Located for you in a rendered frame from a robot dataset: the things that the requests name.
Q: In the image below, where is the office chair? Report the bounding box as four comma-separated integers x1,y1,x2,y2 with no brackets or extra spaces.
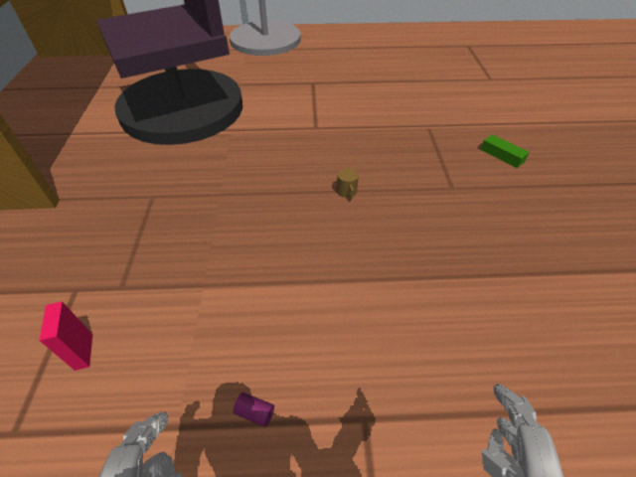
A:
96,0,242,145

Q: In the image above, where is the right robot hand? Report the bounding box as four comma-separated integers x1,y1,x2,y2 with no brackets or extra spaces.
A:
482,384,563,477

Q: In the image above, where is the coat stand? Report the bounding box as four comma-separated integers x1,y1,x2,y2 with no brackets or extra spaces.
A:
230,0,301,56

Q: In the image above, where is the left robot hand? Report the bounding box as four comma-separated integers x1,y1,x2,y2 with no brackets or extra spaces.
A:
99,411,181,477

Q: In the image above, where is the desk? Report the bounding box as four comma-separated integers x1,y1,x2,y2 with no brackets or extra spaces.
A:
0,0,127,211

